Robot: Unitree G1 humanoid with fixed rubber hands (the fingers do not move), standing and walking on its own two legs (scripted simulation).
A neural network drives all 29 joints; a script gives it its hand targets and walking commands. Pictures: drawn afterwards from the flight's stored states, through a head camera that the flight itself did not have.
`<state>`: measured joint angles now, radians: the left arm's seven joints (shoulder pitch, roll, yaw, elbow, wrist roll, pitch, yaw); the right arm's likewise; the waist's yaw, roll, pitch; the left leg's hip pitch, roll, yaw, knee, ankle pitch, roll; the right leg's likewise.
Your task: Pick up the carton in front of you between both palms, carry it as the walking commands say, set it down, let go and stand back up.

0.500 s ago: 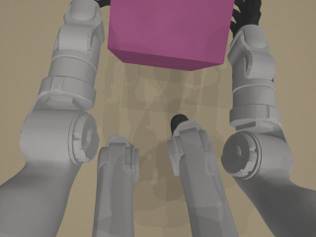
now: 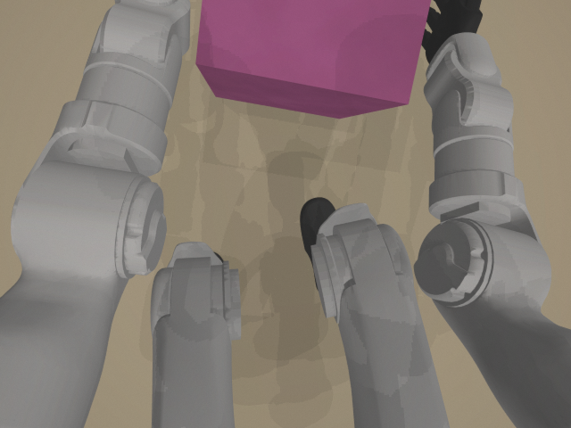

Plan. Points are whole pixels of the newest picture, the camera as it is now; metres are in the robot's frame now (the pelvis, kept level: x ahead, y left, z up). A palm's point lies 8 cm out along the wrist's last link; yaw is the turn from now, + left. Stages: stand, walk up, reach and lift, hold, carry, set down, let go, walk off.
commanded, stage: set down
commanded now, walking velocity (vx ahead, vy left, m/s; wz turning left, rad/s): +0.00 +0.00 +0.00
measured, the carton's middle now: (302, 18) +0.54 -0.12 -0.26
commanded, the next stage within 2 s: none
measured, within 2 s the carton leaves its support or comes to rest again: rests again in 0.22 s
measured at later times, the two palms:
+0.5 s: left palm out of the picture +0.57 +0.02 -0.19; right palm (447, 40) +0.48 -0.27 -0.18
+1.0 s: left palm out of the picture +0.58 +0.06 -0.23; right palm (448, 55) +0.46 -0.29 -0.22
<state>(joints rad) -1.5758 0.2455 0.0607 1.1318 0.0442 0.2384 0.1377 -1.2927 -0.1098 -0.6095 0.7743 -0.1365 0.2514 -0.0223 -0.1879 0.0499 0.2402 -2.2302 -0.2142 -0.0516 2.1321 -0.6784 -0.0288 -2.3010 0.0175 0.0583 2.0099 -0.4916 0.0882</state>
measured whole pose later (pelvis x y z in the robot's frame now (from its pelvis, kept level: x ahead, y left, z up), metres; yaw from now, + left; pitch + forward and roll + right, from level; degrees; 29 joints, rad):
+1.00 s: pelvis -0.01 +0.00 -0.02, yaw -1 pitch +38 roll -4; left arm -1.65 0.43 -0.11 1.18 -0.10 0.14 0.06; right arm -1.44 -0.30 -0.52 1.17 0.04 0.03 -0.05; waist -0.18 0.00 0.46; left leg -2.21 -0.12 -0.03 2.23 -0.68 0.00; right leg -2.26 -0.03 -0.01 2.09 -0.48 0.04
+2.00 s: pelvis +0.01 -0.01 +0.16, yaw -1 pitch +49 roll -1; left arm -1.41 0.39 0.09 0.99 0.02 0.30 0.01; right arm -1.11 -0.19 -0.44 0.71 0.08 0.25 -0.07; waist -0.20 0.06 -0.03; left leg -1.85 -0.07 -0.04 1.52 -0.52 0.00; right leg -1.92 0.01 0.01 1.42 -0.36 0.02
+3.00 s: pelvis +0.11 -0.03 +0.36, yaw -2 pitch +12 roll +0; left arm -0.03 0.16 0.11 0.56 0.07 0.00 0.04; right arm 0.16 -0.19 -0.02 0.39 0.03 0.02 0.08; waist -0.09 -0.03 0.02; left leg -0.43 -0.01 -0.07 0.56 -0.33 -0.01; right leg -0.53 0.04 0.03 0.54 -0.22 -0.02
